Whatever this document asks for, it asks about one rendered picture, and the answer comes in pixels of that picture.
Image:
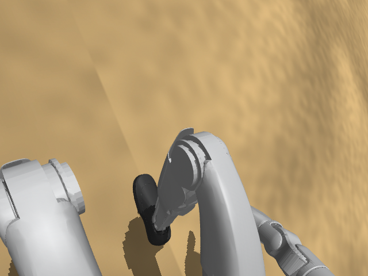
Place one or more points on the right robot arm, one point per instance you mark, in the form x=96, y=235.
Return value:
x=293, y=258

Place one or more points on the right robot hand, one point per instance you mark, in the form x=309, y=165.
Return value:
x=259, y=217

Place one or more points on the right robot foot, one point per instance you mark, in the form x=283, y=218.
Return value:
x=146, y=194

